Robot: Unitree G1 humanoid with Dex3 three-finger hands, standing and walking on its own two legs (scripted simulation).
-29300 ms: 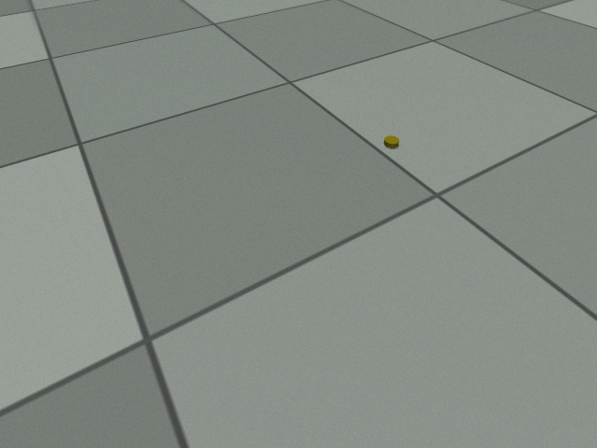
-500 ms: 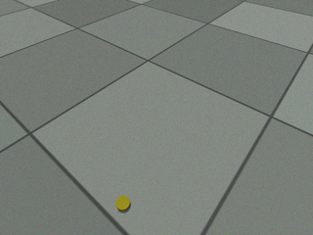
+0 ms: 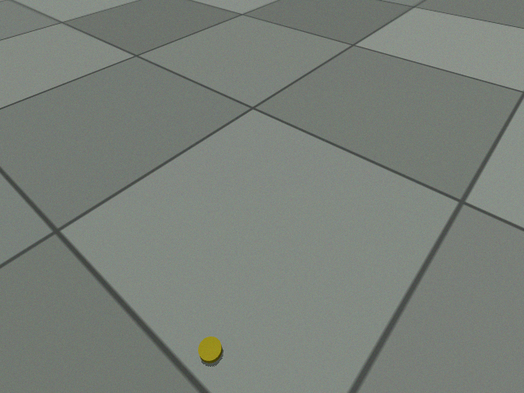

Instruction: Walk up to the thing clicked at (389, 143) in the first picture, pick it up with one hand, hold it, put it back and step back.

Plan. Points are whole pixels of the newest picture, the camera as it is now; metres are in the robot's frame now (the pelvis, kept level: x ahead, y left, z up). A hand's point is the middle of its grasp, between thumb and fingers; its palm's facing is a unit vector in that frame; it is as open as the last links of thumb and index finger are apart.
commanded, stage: walk up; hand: left
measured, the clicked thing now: (210, 349) +0.46 +0.23 -0.77
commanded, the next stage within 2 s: none
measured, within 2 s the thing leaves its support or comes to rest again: neither
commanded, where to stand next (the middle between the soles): +0.06 +0.01 m, yaw -3 degrees
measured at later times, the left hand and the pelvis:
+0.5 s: hand out of the picture +0.07 +0.26 -0.16, palm faces -0.01 -0.93 -0.36, open 7.4 cm; pelvis +0.00 +0.00 +0.00, yaw +1 degrees
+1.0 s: hand out of the picture +0.06 +0.34 -0.17, palm faces +0.03 -0.91 -0.41, open 7.4 cm; pelvis +0.05 +0.05 -0.02, yaw +2 degrees
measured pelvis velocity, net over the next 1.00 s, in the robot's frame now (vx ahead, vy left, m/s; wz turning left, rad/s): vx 0.05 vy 0.05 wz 0.04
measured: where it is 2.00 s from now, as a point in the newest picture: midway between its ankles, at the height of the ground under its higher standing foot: outside the picture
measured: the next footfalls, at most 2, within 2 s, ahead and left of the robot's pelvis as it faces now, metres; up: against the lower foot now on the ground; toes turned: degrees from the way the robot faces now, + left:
left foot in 0.98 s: +0.17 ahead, +0.20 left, +0.00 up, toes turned +4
right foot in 1.44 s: +0.05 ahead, -0.16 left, +0.00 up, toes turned -1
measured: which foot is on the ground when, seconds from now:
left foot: down 0.00-0.78, up 0.80-0.96, down 0.98-1.00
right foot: down 0.00-1.00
